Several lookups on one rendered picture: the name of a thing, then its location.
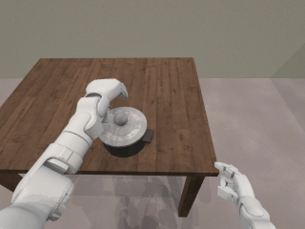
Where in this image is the knob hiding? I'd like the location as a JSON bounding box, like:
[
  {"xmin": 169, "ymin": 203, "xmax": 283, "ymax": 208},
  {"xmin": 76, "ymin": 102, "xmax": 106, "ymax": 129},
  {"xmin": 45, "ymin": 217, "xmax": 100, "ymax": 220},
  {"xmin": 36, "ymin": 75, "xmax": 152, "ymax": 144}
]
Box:
[{"xmin": 113, "ymin": 112, "xmax": 128, "ymax": 126}]

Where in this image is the lid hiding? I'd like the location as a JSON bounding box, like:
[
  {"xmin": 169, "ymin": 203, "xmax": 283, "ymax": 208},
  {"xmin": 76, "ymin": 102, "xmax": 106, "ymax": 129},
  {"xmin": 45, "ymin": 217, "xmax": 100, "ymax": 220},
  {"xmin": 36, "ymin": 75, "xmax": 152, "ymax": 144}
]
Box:
[{"xmin": 99, "ymin": 107, "xmax": 148, "ymax": 148}]

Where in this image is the robot right hand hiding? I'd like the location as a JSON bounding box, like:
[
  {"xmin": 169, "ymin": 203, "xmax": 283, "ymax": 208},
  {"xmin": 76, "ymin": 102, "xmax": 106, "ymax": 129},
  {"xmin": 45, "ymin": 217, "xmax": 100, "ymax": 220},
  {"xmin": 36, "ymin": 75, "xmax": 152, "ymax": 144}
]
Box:
[{"xmin": 214, "ymin": 161, "xmax": 255, "ymax": 208}]

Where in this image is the table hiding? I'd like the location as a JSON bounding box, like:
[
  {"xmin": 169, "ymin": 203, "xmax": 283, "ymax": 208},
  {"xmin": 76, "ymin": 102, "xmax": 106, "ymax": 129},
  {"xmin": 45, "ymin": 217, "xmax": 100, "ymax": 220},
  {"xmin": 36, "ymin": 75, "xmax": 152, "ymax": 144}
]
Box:
[{"xmin": 0, "ymin": 57, "xmax": 219, "ymax": 218}]

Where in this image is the right robot forearm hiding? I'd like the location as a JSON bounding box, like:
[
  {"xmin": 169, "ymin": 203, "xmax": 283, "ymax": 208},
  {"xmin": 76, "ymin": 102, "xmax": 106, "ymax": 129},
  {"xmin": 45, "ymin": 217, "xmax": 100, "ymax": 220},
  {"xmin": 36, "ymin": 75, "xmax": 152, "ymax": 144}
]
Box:
[{"xmin": 237, "ymin": 197, "xmax": 276, "ymax": 229}]

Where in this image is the left robot forearm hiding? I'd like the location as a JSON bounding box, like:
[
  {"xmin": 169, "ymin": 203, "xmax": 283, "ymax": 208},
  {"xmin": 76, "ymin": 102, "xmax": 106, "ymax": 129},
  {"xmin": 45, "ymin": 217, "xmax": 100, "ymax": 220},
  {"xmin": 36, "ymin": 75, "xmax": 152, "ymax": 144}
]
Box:
[{"xmin": 10, "ymin": 91, "xmax": 110, "ymax": 204}]

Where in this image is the robot left hand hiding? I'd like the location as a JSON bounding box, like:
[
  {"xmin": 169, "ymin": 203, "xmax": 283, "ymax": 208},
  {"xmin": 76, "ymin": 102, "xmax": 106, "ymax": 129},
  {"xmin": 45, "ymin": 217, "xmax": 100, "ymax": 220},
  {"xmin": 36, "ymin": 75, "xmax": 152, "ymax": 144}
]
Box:
[{"xmin": 86, "ymin": 78, "xmax": 128, "ymax": 123}]

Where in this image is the pot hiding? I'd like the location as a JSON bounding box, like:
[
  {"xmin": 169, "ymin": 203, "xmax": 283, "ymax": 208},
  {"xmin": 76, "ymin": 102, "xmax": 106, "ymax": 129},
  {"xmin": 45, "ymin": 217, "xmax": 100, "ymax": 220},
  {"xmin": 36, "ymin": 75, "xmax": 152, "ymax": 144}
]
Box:
[{"xmin": 103, "ymin": 129, "xmax": 154, "ymax": 158}]

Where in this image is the left robot upper arm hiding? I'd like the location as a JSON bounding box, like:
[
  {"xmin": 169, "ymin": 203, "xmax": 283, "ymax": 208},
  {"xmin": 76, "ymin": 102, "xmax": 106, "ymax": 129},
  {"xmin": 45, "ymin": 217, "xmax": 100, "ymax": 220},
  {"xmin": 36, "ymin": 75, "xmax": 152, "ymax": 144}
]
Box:
[{"xmin": 0, "ymin": 165, "xmax": 74, "ymax": 229}]

